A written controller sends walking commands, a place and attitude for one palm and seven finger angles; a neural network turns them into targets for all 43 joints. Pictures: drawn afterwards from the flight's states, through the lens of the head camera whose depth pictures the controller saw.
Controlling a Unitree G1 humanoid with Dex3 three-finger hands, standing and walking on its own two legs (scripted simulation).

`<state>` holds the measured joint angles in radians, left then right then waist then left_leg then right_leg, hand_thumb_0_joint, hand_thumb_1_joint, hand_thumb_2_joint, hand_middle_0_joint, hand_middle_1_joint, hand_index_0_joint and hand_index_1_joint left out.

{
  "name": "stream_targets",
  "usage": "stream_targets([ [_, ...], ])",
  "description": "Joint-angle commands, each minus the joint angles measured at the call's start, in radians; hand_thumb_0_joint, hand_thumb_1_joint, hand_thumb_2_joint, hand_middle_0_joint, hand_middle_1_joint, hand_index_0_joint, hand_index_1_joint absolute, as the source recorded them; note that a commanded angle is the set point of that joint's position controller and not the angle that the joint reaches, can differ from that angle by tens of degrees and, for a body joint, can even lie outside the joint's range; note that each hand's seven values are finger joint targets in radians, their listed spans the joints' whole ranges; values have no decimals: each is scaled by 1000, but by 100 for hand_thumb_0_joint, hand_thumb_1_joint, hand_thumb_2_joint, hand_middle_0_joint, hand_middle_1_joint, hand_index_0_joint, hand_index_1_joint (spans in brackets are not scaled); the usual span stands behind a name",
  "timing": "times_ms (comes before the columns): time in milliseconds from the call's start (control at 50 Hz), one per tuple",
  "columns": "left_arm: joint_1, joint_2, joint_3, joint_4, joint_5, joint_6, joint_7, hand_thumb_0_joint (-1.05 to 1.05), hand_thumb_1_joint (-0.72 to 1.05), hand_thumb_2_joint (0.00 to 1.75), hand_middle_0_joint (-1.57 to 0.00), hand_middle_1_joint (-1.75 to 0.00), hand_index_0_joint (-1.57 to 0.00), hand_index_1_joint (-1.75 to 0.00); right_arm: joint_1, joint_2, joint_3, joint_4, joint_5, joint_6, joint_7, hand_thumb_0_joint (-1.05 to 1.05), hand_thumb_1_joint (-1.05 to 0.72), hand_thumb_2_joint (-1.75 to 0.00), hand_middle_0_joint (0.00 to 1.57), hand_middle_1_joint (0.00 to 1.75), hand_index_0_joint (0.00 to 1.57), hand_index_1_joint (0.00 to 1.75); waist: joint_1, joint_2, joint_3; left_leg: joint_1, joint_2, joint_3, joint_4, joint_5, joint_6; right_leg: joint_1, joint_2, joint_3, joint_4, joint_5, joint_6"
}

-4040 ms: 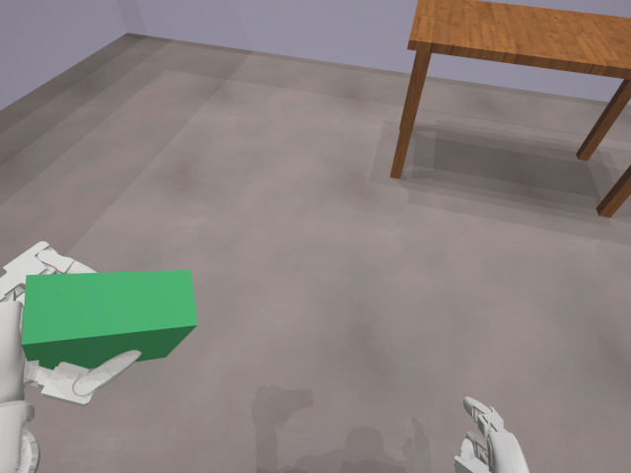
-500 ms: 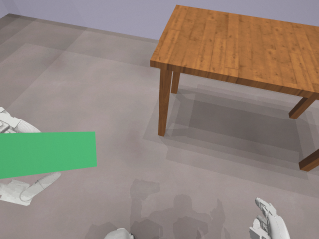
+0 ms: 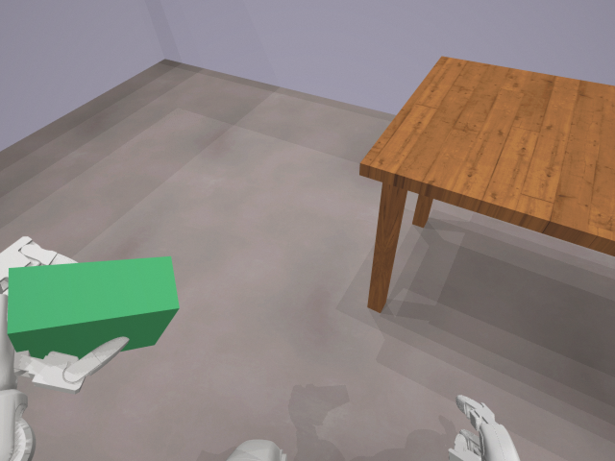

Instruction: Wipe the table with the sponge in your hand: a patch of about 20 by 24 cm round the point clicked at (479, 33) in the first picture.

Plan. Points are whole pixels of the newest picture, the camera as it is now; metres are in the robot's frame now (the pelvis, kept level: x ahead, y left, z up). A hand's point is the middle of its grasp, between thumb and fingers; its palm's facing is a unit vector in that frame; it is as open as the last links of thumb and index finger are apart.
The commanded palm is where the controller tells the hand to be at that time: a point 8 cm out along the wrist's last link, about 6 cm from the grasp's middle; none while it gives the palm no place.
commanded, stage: turn to face it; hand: left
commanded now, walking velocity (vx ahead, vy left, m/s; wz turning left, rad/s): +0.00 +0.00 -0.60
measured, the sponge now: (119, 311) +0.22 +0.22 +0.15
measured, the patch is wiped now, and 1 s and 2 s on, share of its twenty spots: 0.00 0.00 0.00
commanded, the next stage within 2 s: take the last steps up to it in 1.46 s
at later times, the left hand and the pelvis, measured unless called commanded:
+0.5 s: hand (204, 265) +0.27 +0.14 +0.17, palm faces +0.13 -0.84 -0.52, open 9.8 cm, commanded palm +0.22 +0.19 +0.18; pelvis -0.01 -0.03 -0.01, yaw -16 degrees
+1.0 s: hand (275, 333) +0.20 +0.05 +0.17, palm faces -0.03 -0.90 -0.43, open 9.8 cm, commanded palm +0.18 +0.10 +0.18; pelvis -0.10 -0.06 +0.00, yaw -31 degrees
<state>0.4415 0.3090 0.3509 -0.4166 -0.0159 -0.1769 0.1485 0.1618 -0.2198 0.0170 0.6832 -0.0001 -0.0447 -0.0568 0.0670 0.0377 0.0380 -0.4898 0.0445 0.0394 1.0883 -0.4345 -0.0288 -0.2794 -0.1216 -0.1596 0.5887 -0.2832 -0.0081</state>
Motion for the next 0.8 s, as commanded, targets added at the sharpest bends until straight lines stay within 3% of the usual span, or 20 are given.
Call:
stream_targets([
  [0, -203, 209, 63, -269, 0, -82, 26, 0, 10, 130, -120, -160, -120, -160, -106, -59, -24, -187, -8, -59, -26, 0, -90, -90, 20, 30, 20, 30, -55, -236, -136, 79, -6, 83, -286, 57, -6, 130, -135, 177, -203, 487, -115],
  [60, -199, 232, 82, -363, -2, -82, 44, 0, 10, 130, -120, -160, -120, -160, -93, -66, -43, -221, -8, -69, -27, 0, -90, -90, 20, 30, 20, 30, -41, -205, -176, 181, -24, 107, -474, 122, -8, 142, -132, 229, -165, 494, -124],
  [100, -189, 244, 110, -406, -6, -81, 49, 0, 10, 130, -120, -160, -120, -160, -62, -82, -60, -241, -4, -58, -26, 0, -90, -90, 20, 30, 20, 30, -61, -125, -207, 308, -8, 109, -625, 248, -16, 111, -110, 232, -88, 466, -86],
  [120, -184, 247, 123, -433, -11, -88, 50, 0, 10, 130, -120, -160, -120, -160, -57, -95, -70, -256, 0, -53, -27, 0, -90, -90, 20, 30, 20, 30, -65, -41, -220, 380, 52, 70, -683, 322, -6, 71, -75, 221, -18, 398, -55],
  [140, -142, 261, 145, -445, -12, -94, 50, 0, 10, 130, -120, -160, -120, -160, -52, -123, -85, -271, 4, -52, -25, 0, -90, -90, 20, 30, 20, 30, -55, 162, -233, 469, 212, -98, -704, 512, 48, -63, 14, 176, 111, 171, -8],
  [160, -111, 238, 127, -451, -8, -114, 43, 0, 10, 130, -120, -160, -120, -160, -33, -114, -83, -286, 5, -58, -11, 0, -90, -90, 20, 30, 20, 30, -43, 316, -220, 527, 361, -225, -711, 871, 129, -212, 80, 106, 265, -245, 30],
  [180, -6, 251, 144, -334, 3, -118, 33, 0, 10, 130, -120, -160, -120, -160, -27, -103, -85, -276, -2, -63, 2, 0, -90, -90, 20, 30, 20, 30, -39, 307, -205, 522, 406, -224, -725, 921, 164, -271, 93, 127, 435, -337, 30],
  [200, -16, 244, 139, -359, 0, -119, 26, 0, 10, 130, -120, -160, -120, -160, -50, -102, -77, -281, -14, -60, 14, 0, -90, -90, 20, 30, 20, 30, -46, 339, -169, 460, 415, -196, -728, 890, 167, -274, 64, 141, 497, -304, 32],
  [260, -65, 204, 105, -397, -9, -116, 10, 0, 10, 130, -120, -160, -120, -160, -32, -120, -88, -279, 3, -65, 44, 0, -90, -90, 20, 30, 20, 30, -58, 262, -140, 478, 346, 9, -669, 899, 114, -299, 66, 94, 391, -136, 47],
  [300, -23, 182, 92, -359, -13, -97, 1, 0, 10, 130, -120, -160, -120, -160, -9, -119, -86, -286, 9, -65, 56, 0, -90, -90, 20, 30, 20, 30, -66, 246, -128, 421, 313, 87, -680, 845, 82, -223, 93, 49, 291, -73, 55],
  [420, -9, 223, 124, -304, -26, -66, -5, 0, 10, 130, -120, -160, -120, -160, -4, -119, -77, -302, 16, -68, 47, 0, -90, -90, 20, 30, 20, 30, -62, 218, -128, 367, 356, 136, -644, 628, 58, -70, 113, 11, 55, -56, 63],
  [460, -18, 250, 141, -346, -22, -64, 0, 0, 10, 130, -120, -160, -120, -160, -8, -112, -72, -307, 21, -67, 45, 0, -90, -90, 20, 30, 20, 30, -48, 189, -176, 346, 322, 160, -505, 551, 33, 54, 115, 7, -75, 73, 55],
  [480, -27, 263, 144, -360, -16, -64, 1, 0, 10, 130, -120, -160, -120, -160, 5, -103, -71, -303, 25, -63, 49, 0, -90, -90, 20, 30, 20, 30, -49, 85, -203, 291, 271, 180, -369, 438, 11, 140, 60, 74, -137, 228, 28],
  [500, -40, 315, 177, -375, -10, -71, 10, 0, 10, 130, -120, -160, -120, -160, -11, -70, -62, -318, 25, -61, 44, 0, -90, -90, 20, 30, 20, 30, -46, -165, -214, 107, 152, 186, -158, 52, -27, 255, -94, 322, -153, 640, -51],
  [520, -22, 353, 231, -381, -20, -68, 23, 0, 10, 130, -120, -160, -120, -160, -59, -58, -43, -333, 15, -64, 34, 0, -90, -90, 20, 30, 20, 30, -30, -298, -216, -79, 42, 93, 16, -252, -57, 281, -216, 523, -151, 991, -133],
  [540, -16, 335, 234, -389, -37, -52, 27, 0, 10, 130, -120, -160, -120, -160, -68, -67, -53, -319, 25, -61, 38, 0, -90, -90, 20, 30, 20, 30, -33, -286, -269, -57, 54, -24, 116, -189, -59, 253, -220, 533, -155, 918, -97],
  [560, 26, 343, 241, -401, -44, -50, 28, 0, 10, 130, -120, -160, -120, -160, -50, -68, -59, -308, 22, -49, 40, 0, -90, -90, 20, 30, 20, 30, -45, -237, -249, -65, 70, -60, 159, -125, -60, 244, -207, 514, -165, 743, -110],
  [580, 89, 336, 264, -391, -45, -56, 33, 0, 10, 130, -120, -160, -120, -160, -62, -45, -44, -292, 13, -32, 40, 0, -90, -90, 20, 30, 20, 30, -49, -155, -256, -115, 62, -67, 195, -57, -69, 302, -168, 483, -133, 717, -137],
  [640, 121, 306, 263, -372, -53, -65, 36, 0, 10, 130, -120, -160, -120, -160, -88, -52, -46, -259, 10, 11, 39, 0, -90, -90, 20, 30, 20, 30, -54, -83, -270, -123, 47, -65, 185, 21, -81, 289, -116, 408, -148, 612, -123],
  [780, 129, 268, 227, -267, -66, -69, 23, 0, 10, 130, -120, -160, -120, -160, -90, -102, -81, -256, 8, 47, 38, 0, -90, -90, 20, 30, 20, 30, -39, -125, -215, -48, 14, -59, -15, 8, -63, 143, -87, 522, -321, 128, -81],
])
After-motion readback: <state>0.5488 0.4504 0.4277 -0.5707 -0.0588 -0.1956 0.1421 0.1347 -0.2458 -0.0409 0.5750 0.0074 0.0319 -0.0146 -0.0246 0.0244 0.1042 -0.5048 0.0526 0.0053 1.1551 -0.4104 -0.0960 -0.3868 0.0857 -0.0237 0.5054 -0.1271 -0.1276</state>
